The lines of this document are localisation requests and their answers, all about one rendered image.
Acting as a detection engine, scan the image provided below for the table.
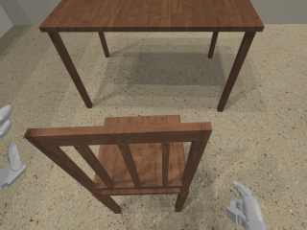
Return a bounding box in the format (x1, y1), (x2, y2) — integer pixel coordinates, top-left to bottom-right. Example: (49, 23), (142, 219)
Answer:
(39, 0), (265, 112)

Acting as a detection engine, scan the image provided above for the robot right forearm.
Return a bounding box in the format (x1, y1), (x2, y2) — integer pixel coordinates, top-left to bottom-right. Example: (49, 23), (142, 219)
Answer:
(245, 219), (270, 230)

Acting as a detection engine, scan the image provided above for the chair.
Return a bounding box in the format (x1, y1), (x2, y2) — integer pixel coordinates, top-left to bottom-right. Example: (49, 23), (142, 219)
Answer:
(23, 114), (213, 214)

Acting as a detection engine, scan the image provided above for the left robot hand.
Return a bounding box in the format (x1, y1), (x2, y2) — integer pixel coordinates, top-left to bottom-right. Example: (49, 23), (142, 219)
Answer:
(0, 104), (26, 192)

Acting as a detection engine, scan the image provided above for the right robot hand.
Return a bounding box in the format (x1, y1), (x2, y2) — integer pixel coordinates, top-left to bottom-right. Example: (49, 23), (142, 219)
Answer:
(226, 181), (265, 228)

